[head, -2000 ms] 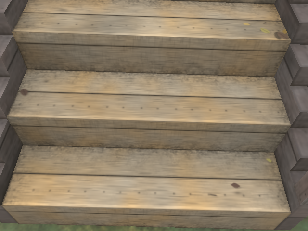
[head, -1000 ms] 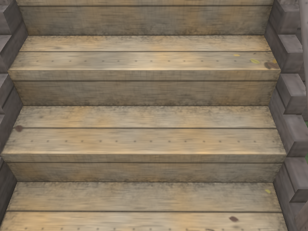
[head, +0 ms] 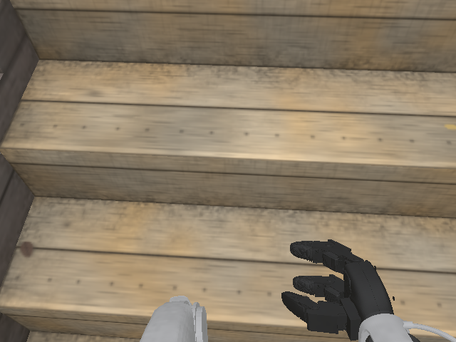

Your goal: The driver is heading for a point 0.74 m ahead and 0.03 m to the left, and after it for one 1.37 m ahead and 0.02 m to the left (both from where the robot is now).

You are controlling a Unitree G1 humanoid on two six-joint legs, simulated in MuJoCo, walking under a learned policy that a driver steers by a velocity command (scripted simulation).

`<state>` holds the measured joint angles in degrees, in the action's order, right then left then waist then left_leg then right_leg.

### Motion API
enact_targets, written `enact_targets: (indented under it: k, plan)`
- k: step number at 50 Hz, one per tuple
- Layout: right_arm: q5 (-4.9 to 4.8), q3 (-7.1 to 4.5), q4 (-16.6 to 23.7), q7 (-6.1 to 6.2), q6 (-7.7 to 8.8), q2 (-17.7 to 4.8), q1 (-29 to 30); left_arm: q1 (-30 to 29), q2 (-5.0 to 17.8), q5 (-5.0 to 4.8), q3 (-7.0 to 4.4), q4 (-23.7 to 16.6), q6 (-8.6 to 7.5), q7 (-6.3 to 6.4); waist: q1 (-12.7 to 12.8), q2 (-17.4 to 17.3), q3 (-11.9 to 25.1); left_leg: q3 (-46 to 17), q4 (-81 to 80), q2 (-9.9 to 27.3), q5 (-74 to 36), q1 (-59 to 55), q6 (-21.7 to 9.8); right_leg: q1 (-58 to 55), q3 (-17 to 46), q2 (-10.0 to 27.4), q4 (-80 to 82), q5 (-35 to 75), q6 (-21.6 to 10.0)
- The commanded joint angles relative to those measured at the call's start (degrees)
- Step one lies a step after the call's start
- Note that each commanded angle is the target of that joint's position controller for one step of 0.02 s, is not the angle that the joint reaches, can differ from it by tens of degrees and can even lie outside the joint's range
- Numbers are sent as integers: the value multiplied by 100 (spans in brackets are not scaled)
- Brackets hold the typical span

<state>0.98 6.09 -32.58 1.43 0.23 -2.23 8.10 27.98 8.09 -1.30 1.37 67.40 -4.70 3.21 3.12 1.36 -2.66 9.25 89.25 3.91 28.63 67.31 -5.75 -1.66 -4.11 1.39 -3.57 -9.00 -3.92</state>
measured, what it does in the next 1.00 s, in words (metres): climbs: left foot 0.19 m higher, then right foot 0.19 m higher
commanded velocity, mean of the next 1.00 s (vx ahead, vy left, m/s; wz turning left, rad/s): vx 0.49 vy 0.00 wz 0.00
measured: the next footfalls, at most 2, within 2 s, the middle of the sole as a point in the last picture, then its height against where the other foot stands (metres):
left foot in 0.02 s outside the picture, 0.19 m higher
right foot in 0.54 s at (287, 264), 0.19 m higher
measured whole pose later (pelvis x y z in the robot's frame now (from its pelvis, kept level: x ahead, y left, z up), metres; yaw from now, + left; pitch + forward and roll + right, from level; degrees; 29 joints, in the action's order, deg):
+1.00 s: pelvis +0.55 +0.02 +0.38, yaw +0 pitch +6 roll +4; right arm -0.9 4.1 -30.2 0.8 1.2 0.4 7.5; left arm 30.4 7.3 -0.9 -2.2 59.4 -6.7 2.1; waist 4.7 0.4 -2.3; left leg 10.2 89.2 1.6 19.4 70.2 -9.4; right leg 1.2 -4.8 2.3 -8.8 -6.2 -4.6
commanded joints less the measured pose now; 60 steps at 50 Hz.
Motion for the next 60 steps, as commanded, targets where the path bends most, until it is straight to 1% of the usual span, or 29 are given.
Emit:
enact_targets:
  k: [1, 2, 3, 4, 5, 7, 9, 11, 14, 18, 23, 24, 26, 27, 28, 29, 30, 32, 35, 38, 41, 45, 47, 48, 50, 52, 54, 57, 60]
  plan:
    - [-101, -296, -353, -11, 61, -691, -2205, 282, 1589, -60, -355, -391, -132, -104, -1258, 1320, 2665, 272, -1906, -881, -125, -4540, -289, -331, 165, 1459, -2352, 10806, -1106]
    - [118, -511, -608, -31, 136, -1122, -2831, -18, 1817, -47, -513, -564, -265, -242, -1547, 1186, 3158, -633, -2617, -804, 49, -5211, -450, -330, 173, 1370, -3739, 10081, -926]
    - [274, -733, -951, 77, 111, -1696, -3324, -44, 1326, -126, -481, -937, -343, -459, -1478, -446, 3058, -3689, -4293, 693, 686, -6143, -1139, 1841, 311, 587, -5666, 7302, -535]
    - [221, -965, -1063, 190, -129, -2119, -3126, -543, 986, 220, -548, -1064, -347, -644, -1470, -1728, 2946, -6779, -7098, 1297, 1597, -6025, -1601, 3014, 806, -735, -8676, 908, -320]
    - [10, -1024, -1039, 104, -134, -2032, -2259, -841, 503, 498, -521, -1529, -280, -677, -1013, -1063, 2335, -6811, -7323, 1573, 1850, -5367, -1344, 4065, 1780, -674, -11144, 703, -221]
    - [46, -831, -1761, 50, 65, -1131, -1941, -1701, -31, 572, -319, -2319, -2, -446, -328, 336, -23, -4592, -6504, 1241, 2208, -3765, -608, 5634, 1253, -312, -11208, 740, -291]
    - [101, -708, -2478, -99, 373, -412, -2314, -1292, -483, 450, -150, -2596, 87, -247, 101, 50, -100, -3176, -6478, 790, 263, -3856, -212, 6286, 1490, -438, -12296, 442, -470]
    - [52, -712, -2874, -192, 621, -405, -2695, -1115, -632, 389, -53, -2611, 182, -145, 235, -133, -296, -2126, -6528, 630, -989, -4153, -27, 6939, 1563, -425, -12177, 365, -527]
    - [114, -651, -3090, -261, 841, -607, -3174, -2092, -673, 133, 35, -2894, 260, -38, -102, -374, -316, -1582, -7188, 693, -2673, -4266, 4, 7462, 826, -769, -12632, 276, -399]
    - [-27, -747, -3223, -281, 915, -1116, -3704, -3258, -511, 195, 89, -3598, 305, 33, -168, -553, -302, -1379, -7623, 699, -2148, -5477, -20, 8889, 641, -445, -13007, -1126, -506]
    - [-200, -885, -3444, 219, 694, -1202, -4596, -3985, -663, 182, 347, -3935, 496, -224, -608, -875, 471, -898, -9180, 631, -4121, -6167, -415, 6409, -915, 154, -8992, -1016, -434]
    - [-437, -784, -3090, 259, 662, -1109, -3950, -3576, -474, -30, 361, -3603, 433, -257, -165, -832, 1048, -255, -8520, 399, -8559, -5781, -484, 4341, -1220, -286, -7240, -1121, -545]
    - [-316, -1008, -2927, 160, 878, -2120, -4287, -1893, -97, -112, 165, -3059, 493, -197, 404, -1480, 2381, -583, -6562, 1202, -12122, -6914, -703, 2727, -992, -726, -6724, -1722, -641]
    - [-363, -1064, -2734, 6, 961, -2170, -3985, -1208, 259, 171, 17, -2873, 476, -190, 741, -1448, 2689, -598, -5381, 1264, -11951, -7387, -655, 2252, -640, -861, -5656, -2025, -767]
    - [-297, -1041, -2457, -150, 1059, -1838, -4178, -609, 735, 380, -229, -2533, 406, -181, 707, -886, 3005, -871, -3787, 842, -10209, -5991, -425, 1081, 1310, 42, -5236, -2746, -1295]
    - [-314, -1099, -2066, -396, 1068, -1545, -3496, -303, 1125, 409, -437, -2369, 544, -71, 904, 363, 2668, -988, -1537, -482, -5770, -4218, -167, 889, 4799, 1070, -2382, -4074, -1946]
    - [71, -1161, -1788, -452, 1004, -1268, -3132, -995, 1236, 259, -595, -2309, 569, -37, 581, 509, 2300, -1663, 1812, -1027, -2691, -3142, 72, 1398, 6551, 1504, -1052, -5020, -2154]
    - [358, -965, -877, -249, 894, -506, -2245, -1472, 750, 116, -608, -1808, 244, -102, -99, -578, 759, -1957, 3384, -840, -3048, -1513, -137, 2432, 4892, 1397, -1540, -4337, -1331]
    - [55, -634, -625, -18, 588, 147, -2535, -1049, -237, 349, -378, -974, -31, -245, -664, -649, -177, -2094, 4031, -890, -2222, -366, -349, 2920, 2426, 912, -2032, -1647, -797]
    - [-78, -480, -292, 54, 372, 219, -1920, -497, -29, 226, -338, -746, -224, -379, -633, -433, -575, -1834, 3782, -867, -1788, 658, -266, 2727, 1409, 839, -1578, -510, -439]
    - [-160, -418, 108, 210, 287, 208, -1103, -184, 396, 143, -354, -683, -396, -411, -545, 237, -532, -1387, 4927, -780, -1193, 1801, -210, 2283, 1438, 1013, -1048, -651, -602]
    - [-9, -338, 988, 41, 161, 16, 427, 296, 535, 145, -437, -763, -318, -284, -274, -9, -374, -294, 2618, -159, -995, 1311, -160, 2123, 1031, 673, -165, -591, -462]
    - [10, -292, 958, -96, 100, 56, 369, 653, 811, 103, -556, -897, -244, -57, 12, 216, 189, 145, 837, 18, -970, -243, -234, 1481, 711, 673, 462, 1635, -631]
    - [-266, -237, 648, -109, 130, 202, -109, 160, 805, -21, -519, -1126, -195, -2, -349, 618, 830, 490, -866, -266, -922, -2381, -427, 1716, -26, 536, 126, 5120, -686]
    - [-291, -410, 74, -54, 68, -116, -1453, 309, 1425, -23, -636, -1403, -404, -29, -703, 1304, 2346, 387, -1307, -778, -910, -3853, -486, 388, 144, 1000, -1572, 10141, -676]
    - [28, -693, -106, -49, 74, -816, -2374, -26, 1474, -171, -729, -1608, -596, -344, -1286, 1195, 2758, -407, -3667, -815, -1041, -4989, -619, -264, 354, 1066, -3658, 9143, -378]
    - [183, -1022, -609, 108, -34, -1585, -3042, -161, 1034, -133, -775, -2111, -539, -669, -1312, -1099, 3481, -5640, -6394, 1511, -4463, -6663, -2117, 2899, 902, -947, -8874, -63, 256]
    - [17, -1065, -1329, -1, 245, -1135, -1845, -1200, -153, 442, -498, -2965, -189, -346, -289, 214, 909, -3848, -6190, 1222, -1685, -4502, -1302, 5087, 1520, -613, -11523, 372, -58]
    - [-9, -795, -2091, -116, 463, -232, -2171, -686, -596, 381, -222, -3029, 43, -230, 318, 130, -59, -2031, -6365, 653, -2006, -3779, -554, 5684, 1652, -521, -11233, 247, -251]
Over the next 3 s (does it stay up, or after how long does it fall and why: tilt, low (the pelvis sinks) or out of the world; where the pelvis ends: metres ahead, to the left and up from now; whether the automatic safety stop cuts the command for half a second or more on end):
stays up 1.14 -0.05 0.74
